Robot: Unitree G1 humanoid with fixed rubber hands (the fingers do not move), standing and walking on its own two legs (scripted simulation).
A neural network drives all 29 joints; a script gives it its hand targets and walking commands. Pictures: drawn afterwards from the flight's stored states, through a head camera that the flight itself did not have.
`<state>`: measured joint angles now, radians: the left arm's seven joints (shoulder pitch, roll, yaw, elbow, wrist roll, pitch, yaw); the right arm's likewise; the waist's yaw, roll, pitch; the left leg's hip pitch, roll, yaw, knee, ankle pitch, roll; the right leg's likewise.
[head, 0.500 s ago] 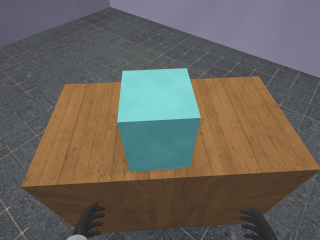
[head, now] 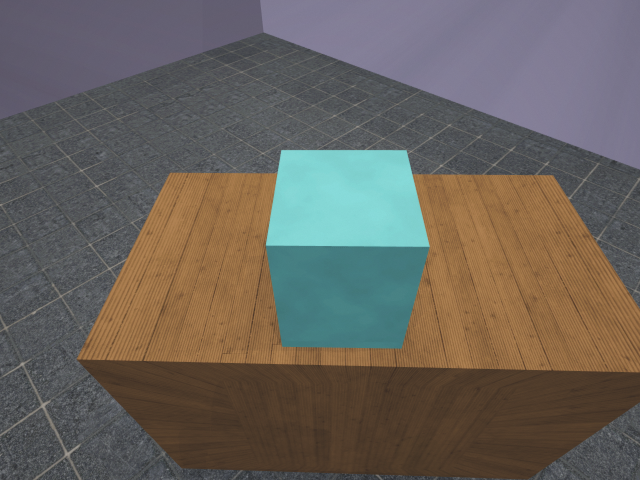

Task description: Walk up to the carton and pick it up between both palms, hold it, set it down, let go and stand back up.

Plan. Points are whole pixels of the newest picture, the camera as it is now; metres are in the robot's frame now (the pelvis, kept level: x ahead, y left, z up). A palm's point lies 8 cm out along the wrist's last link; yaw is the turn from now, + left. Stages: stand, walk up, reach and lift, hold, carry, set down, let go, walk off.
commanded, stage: stand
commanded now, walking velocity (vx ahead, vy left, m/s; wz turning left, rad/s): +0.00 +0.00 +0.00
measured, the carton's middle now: (342, 251) +0.47 +0.00 +0.00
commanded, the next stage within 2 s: none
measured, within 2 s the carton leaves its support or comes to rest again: neither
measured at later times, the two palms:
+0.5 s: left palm out of the picture -0.06 +0.20 -0.15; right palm out of the picture -0.06 -0.21 -0.15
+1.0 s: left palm out of the picture -0.08 +0.18 -0.15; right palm out of the picture -0.06 -0.22 -0.15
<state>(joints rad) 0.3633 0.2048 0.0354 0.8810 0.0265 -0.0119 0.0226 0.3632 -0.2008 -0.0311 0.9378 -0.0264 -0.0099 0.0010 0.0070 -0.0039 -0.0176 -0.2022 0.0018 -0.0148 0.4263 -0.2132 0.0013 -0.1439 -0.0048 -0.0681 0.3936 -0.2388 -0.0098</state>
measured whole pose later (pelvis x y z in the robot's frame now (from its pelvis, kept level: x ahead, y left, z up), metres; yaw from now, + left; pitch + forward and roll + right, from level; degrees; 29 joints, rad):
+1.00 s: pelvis -0.02 -0.01 +0.00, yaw +1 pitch -1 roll +0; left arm 0.40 0.11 -0.01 1.15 0.01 -0.01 0.04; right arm 0.37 -0.11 0.03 1.15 -0.01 0.00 -0.03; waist 0.00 0.00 -0.02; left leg -0.24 0.01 -0.06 0.44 -0.18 -0.02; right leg -0.18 0.01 -0.09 0.43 -0.23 -0.03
